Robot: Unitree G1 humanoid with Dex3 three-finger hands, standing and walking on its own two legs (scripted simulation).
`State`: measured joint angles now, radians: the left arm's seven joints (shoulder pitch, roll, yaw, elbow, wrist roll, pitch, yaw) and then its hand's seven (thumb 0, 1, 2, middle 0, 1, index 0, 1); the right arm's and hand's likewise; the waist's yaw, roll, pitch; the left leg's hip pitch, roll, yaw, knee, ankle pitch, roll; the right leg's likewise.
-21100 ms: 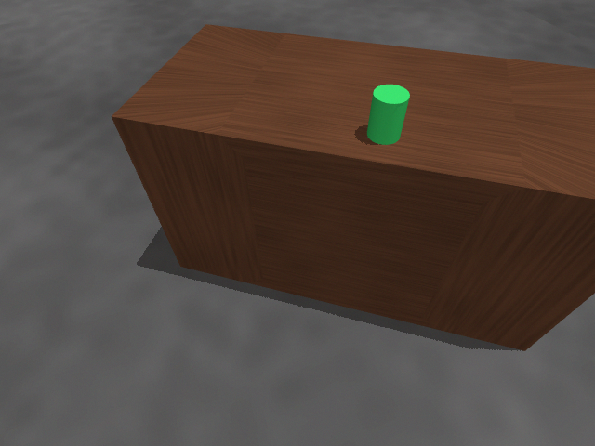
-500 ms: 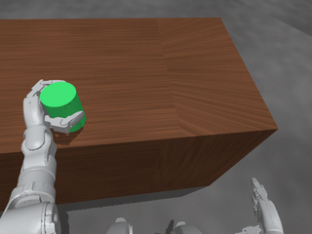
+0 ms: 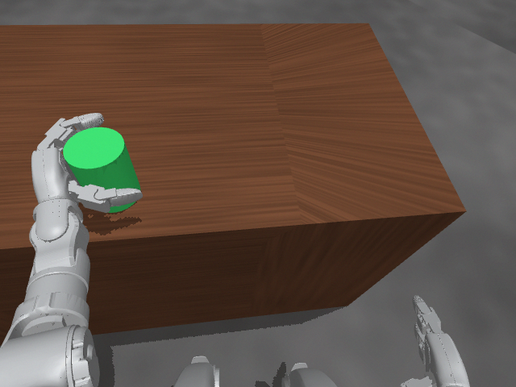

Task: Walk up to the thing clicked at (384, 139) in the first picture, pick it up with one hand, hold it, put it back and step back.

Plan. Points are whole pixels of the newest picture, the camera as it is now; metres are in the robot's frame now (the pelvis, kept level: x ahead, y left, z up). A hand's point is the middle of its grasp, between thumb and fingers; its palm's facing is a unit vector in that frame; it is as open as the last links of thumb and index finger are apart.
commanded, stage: open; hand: left
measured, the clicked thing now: (105, 171) +0.44 +0.23 +0.04
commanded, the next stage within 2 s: withdraw in 0.08 s
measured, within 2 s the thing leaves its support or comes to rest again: neither
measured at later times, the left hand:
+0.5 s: hand (56, 138) +0.44 +0.27 +0.11, palm faces +0.31 -0.95 -0.03, open 17.5 cm
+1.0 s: hand out of the picture +0.41 +0.41 +0.12, palm faces +0.51 -0.79 -0.34, open 17.6 cm
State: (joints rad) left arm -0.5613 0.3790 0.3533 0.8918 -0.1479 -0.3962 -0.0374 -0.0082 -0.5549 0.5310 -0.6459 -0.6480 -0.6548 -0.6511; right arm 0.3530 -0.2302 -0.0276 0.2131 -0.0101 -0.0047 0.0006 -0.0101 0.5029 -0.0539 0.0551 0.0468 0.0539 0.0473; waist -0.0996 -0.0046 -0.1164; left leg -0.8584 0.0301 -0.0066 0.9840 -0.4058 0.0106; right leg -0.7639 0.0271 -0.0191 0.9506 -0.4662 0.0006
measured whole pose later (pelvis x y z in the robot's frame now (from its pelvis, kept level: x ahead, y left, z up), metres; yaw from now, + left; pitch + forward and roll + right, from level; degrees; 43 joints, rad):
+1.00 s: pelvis +0.02 +0.00 +0.03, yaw +0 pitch +13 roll -2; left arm -0.59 0.77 0.50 1.04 0.02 -0.07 -0.04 -0.01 -0.59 0.02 -0.08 -0.04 -0.07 -0.04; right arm 0.30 -0.25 0.01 0.41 0.06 0.00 -0.01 -0.01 0.51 -0.06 0.06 0.05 0.06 0.05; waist -0.06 0.01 -0.10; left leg -0.66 0.03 0.01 0.79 -0.35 0.01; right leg -0.56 0.02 -0.01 0.74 -0.40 0.01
